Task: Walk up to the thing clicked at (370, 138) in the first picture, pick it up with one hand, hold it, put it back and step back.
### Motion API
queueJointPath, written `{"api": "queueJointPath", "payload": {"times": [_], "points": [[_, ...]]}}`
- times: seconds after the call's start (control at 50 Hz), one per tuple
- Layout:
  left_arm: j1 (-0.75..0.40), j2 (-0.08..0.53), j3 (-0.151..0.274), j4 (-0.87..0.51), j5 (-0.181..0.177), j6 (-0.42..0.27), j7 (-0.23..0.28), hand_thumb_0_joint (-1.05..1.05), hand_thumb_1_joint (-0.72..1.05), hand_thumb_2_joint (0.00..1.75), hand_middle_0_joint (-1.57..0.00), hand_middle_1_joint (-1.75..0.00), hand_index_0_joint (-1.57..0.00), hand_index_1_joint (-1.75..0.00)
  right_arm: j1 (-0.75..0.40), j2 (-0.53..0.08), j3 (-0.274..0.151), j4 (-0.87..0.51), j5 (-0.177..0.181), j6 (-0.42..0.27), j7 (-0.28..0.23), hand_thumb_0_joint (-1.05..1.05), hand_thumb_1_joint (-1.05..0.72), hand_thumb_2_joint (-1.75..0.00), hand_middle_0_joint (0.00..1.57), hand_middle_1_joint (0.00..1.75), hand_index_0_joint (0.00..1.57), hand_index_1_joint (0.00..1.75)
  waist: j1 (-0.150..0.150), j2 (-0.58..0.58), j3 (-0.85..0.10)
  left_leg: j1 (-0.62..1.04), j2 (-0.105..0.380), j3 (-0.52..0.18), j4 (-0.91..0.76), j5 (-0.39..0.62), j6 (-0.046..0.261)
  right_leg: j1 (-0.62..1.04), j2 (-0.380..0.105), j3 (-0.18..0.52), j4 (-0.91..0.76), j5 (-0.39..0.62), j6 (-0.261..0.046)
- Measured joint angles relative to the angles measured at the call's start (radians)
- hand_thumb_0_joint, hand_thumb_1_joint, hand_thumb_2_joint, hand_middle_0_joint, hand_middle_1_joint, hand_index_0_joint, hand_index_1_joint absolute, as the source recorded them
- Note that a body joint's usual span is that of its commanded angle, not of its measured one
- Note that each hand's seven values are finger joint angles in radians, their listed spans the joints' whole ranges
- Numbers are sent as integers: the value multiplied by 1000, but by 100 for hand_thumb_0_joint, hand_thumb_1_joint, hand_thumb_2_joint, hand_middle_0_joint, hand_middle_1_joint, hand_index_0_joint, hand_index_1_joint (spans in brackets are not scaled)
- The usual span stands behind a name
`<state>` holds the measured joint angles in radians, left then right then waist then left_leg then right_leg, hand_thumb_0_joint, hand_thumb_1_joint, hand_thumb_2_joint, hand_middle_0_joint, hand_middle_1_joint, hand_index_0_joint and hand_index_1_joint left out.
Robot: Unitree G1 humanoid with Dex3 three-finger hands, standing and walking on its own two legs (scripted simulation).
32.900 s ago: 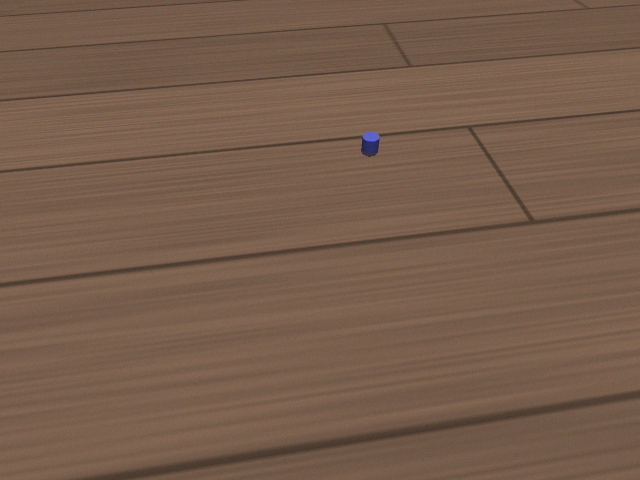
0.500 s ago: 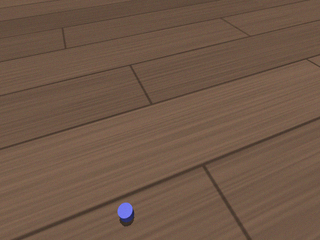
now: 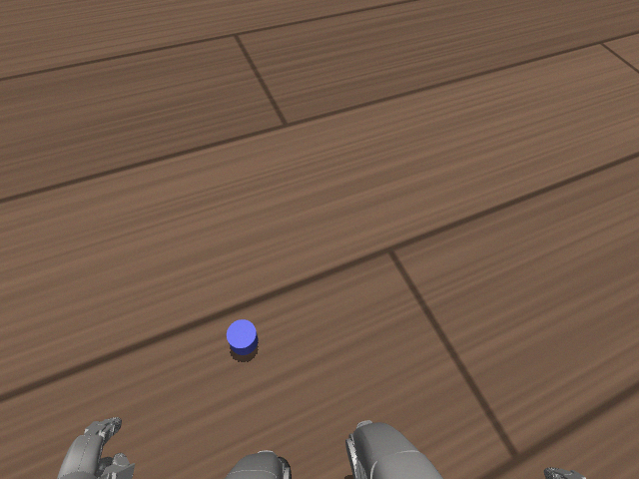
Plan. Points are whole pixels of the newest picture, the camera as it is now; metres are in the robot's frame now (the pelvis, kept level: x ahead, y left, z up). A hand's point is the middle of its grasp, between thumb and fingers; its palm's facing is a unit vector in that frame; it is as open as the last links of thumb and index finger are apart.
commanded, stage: step back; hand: left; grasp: from above
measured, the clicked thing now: (242, 337) +0.49 +0.20 -0.73
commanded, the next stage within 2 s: none
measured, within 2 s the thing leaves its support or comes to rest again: neither
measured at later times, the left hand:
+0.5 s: hand out of the picture -0.03 +0.24 -0.13, palm faces -0.04 -0.91 -0.42, open 7.4 cm
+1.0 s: hand out of the picture -0.19 +0.26 -0.17, palm faces -0.04 -0.93 -0.38, open 7.4 cm
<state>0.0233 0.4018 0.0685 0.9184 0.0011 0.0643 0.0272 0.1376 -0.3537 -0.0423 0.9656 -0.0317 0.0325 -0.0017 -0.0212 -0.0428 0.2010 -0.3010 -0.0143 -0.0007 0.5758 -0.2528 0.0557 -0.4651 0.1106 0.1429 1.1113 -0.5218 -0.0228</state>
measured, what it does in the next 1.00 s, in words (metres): walks backwards: right foot, then left foot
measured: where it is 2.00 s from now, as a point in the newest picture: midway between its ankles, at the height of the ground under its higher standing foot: outside the picture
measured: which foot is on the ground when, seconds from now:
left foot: down 0.00-0.30, up 0.32-0.64, down 0.66-1.00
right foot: up 0.00-0.24, down 0.26-0.68, up 0.70-1.00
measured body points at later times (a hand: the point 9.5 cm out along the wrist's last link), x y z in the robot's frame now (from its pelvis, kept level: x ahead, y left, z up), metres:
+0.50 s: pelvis -0.13 -0.02 +0.00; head -0.08 -0.05 +0.45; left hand -0.02 +0.29 -0.10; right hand -0.05 -0.34 -0.13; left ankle -0.14 +0.12 -0.65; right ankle -0.11 -0.13 -0.73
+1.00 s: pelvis -0.29 -0.01 -0.01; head -0.22 +0.01 +0.43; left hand -0.19 +0.31 -0.14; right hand -0.15 -0.32 -0.11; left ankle -0.21 +0.11 -0.73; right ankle -0.34 -0.15 -0.70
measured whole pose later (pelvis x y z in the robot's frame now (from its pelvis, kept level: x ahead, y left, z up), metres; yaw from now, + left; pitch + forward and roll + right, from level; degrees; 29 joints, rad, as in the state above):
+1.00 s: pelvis -0.29 -0.01 -0.01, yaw -3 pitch -2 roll -1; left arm 0.18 0.40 0.09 0.83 0.01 0.06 0.01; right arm 0.07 -0.36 -0.04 0.81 -0.03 0.02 -0.01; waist 0.03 -0.04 0.19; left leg -0.38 0.04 0.02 0.61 -0.20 0.01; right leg -0.30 0.03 0.10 0.90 -0.50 0.03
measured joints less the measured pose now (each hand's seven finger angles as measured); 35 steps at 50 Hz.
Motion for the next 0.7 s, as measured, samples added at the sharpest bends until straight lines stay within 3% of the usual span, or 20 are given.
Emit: {"api": "queueJointPath", "payload": {"times": [0.06,0.16,0.22,0.26,0.3,0.34,0.38,0.42,0.48,0.56,0.6,0.64,0.7], "points": [[30,-7,-1,-10,4,0,-4,1,91,90,-20,-30,-20,-30,-12,6,-1,-31,3,-4,-8,0,-90,-90,21,30,21,30,5,0,1,-12,4,23,-7,18,4,30,-7,1,23,13,25],[73,-14,3,-13,8,0,-9,1,90,90,-20,-30,-20,-30,-41,14,3,-85,7,-12,-10,0,-90,-90,21,30,21,30,12,0,9,-46,15,64,25,31,3,124,-51,-19,-133,4,49],[86,-19,6,-13,10,-4,-16,1,90,90,-20,-30,-20,-30,-60,8,6,-104,6,-8,-5,0,-90,-90,21,30,21,30,16,11,13,-79,27,82,55,41,-6,175,-79,-57,-262,23,41],[99,-23,7,-14,13,-12,-23,1,90,90,-20,-30,-20,-30,-67,-1,5,-108,9,-1,-2,0,-90,-90,21,30,21,30,21,24,4,-107,36,90,80,47,-17,222,-93,-84,-393,87,25],[104,-51,8,-6,21,-20,-26,1,91,90,-20,-30,-20,-30,-76,-25,-3,-95,17,9,-2,0,-90,-90,21,30,21,30,9,91,13,-124,68,53,105,56,-29,245,-60,-122,-439,129,11],[133,-63,3,-17,30,-22,-36,1,90,90,-20,-30,-20,-30,-60,-30,-8,-76,23,20,-6,0,-90,-90,21,30,21,30,8,104,-14,-153,28,-5,173,-90,-44,235,-66,-137,-443,143,-1],[161,-59,4,-29,35,-20,-37,1,90,90,-21,-30,-20,-30,-40,-25,-9,-59,25,27,-6,0,-91,-90,21,30,20,30,39,64,-37,-178,-45,-42,343,-206,-57,220,-100,-104,-448,161,-9],[174,-63,7,-33,34,-18,-31,1,90,90,-21,-30,-20,-30,-17,-33,-7,-53,31,24,-3,0,-91,-90,21,30,20,30,44,52,-54,-185,-95,-94,473,-210,-60,217,-120,-97,-492,200,-5],[164,-63,11,-51,36,-15,-25,1,90,90,-21,-30,-20,-30,19,-52,-6,-57,33,13,-9,0,-91,-90,21,30,20,30,34,62,-69,-167,-117,-143,557,-197,-68,194,-127,-118,-542,251,1],[121,-57,10,-107,37,-24,-14,1,90,90,-21,-30,-20,-30,47,-69,-6,-54,30,12,-19,0,-91,-90,21,30,20,30,26,73,-47,-80,-79,-126,446,-237,-84,149,-132,-156,-544,288,3],[96,-50,8,-133,36,-27,-10,1,90,90,-21,-30,-20,-30,54,-65,-7,-53,26,11,-20,0,-91,-90,21,30,20,30,21,66,-30,-24,-47,-92,319,-249,-80,123,-141,-177,-522,295,8],[74,-39,4,-152,31,-23,-11,1,90,90,-21,-30,-20,-30,58,-57,-6,-56,21,5,-17,0,-91,-90,21,30,20,30,15,54,-18,40,-18,-62,147,-192,-68,90,-152,-196,-481,293,16],[50,-10,7,-152,18,-5,-13,1,90,90,-21,-30,-20,-30,38,-12,-6,-49,5,-3,-11,0,-91,-90,21,30,20,30,31,-33,20,85,-52,-12,52,-100,-42,54,-186,-147,-404,275,19]]}}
